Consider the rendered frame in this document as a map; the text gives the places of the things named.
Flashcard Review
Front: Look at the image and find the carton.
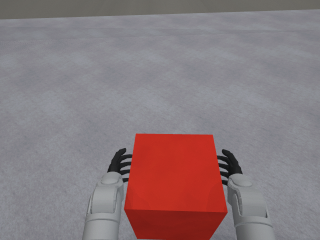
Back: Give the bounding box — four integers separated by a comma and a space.
124, 133, 228, 240

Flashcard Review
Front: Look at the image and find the robot left hand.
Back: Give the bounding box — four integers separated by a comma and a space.
107, 148, 133, 183

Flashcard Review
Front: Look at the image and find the right robot forearm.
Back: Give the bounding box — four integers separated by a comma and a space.
227, 173, 276, 240

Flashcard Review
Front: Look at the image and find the robot right hand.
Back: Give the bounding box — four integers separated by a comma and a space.
217, 149, 243, 186

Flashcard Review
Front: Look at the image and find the left robot forearm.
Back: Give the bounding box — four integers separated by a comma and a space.
82, 171, 124, 240

